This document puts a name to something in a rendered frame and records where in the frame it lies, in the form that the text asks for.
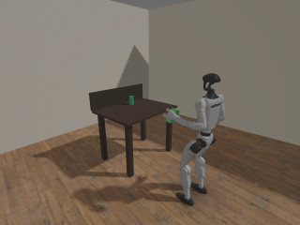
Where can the right robot foot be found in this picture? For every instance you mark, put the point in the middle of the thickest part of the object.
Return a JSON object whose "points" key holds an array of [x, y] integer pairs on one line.
{"points": [[203, 190]]}

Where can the right robot upper arm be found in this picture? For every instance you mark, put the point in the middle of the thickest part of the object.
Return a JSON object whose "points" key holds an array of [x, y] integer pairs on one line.
{"points": [[221, 115]]}

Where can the left robot hand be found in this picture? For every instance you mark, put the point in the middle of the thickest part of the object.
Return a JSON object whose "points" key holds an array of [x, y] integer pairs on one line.
{"points": [[170, 114]]}

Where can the robot foot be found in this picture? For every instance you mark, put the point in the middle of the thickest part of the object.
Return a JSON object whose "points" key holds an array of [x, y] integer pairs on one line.
{"points": [[181, 196], [203, 190]]}

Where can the sponge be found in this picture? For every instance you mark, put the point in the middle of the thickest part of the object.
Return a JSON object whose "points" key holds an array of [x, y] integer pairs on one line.
{"points": [[172, 121]]}

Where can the left robot foot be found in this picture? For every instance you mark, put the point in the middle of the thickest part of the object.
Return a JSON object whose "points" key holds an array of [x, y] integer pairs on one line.
{"points": [[181, 196]]}

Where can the table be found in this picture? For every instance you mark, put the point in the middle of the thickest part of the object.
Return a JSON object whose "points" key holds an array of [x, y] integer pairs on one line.
{"points": [[113, 104]]}

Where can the robot left forearm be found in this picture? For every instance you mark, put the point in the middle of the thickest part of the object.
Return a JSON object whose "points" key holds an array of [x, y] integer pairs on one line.
{"points": [[189, 124]]}

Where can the left robot upper arm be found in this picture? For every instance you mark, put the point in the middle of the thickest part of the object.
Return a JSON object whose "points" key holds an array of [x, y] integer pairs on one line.
{"points": [[200, 109]]}

